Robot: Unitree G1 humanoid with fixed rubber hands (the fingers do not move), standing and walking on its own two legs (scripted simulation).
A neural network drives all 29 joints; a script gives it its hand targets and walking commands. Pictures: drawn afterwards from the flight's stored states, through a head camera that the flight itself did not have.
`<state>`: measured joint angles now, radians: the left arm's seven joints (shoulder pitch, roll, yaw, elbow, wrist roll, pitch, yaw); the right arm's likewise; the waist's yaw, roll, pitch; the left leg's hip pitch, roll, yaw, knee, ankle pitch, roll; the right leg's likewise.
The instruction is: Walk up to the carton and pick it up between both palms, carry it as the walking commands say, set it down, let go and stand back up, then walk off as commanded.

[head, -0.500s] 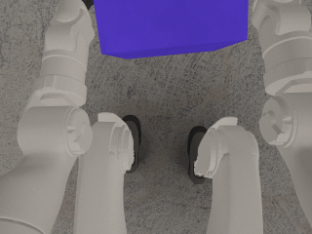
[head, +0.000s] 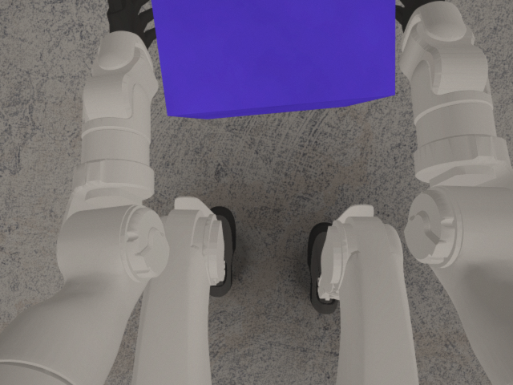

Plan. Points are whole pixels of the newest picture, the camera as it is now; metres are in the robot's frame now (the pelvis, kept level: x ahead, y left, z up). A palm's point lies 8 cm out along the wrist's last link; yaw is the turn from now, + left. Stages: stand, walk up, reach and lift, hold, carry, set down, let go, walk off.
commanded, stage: reach and lift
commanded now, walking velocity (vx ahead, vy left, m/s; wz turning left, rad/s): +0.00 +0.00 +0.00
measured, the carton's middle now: (270, 29) +0.56 +0.02 -0.18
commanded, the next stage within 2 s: none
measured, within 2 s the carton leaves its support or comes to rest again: neither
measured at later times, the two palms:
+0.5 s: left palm (95, 33) +0.50 +0.19 -0.03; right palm out of the picture +0.53 -0.15 -0.03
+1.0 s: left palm (42, 19) +0.48 +0.19 +0.04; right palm out of the picture +0.51 -0.15 +0.04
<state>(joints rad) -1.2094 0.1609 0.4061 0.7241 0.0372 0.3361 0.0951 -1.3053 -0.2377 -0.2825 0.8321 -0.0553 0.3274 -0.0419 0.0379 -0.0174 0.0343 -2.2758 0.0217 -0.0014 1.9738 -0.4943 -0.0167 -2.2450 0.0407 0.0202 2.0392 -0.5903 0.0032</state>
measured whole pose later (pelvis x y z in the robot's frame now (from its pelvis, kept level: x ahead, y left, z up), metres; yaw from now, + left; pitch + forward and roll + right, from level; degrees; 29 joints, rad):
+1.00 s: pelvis +0.00 +0.00 +0.11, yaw +0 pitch +47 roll +1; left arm -0.99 0.02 0.49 0.58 0.17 0.44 0.05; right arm -1.07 -0.10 -0.41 0.69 -0.22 0.42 0.03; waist 0.04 -0.02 -0.20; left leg -2.00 0.01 0.00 1.60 -0.41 -0.01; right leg -1.98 0.04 0.03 1.66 -0.50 0.01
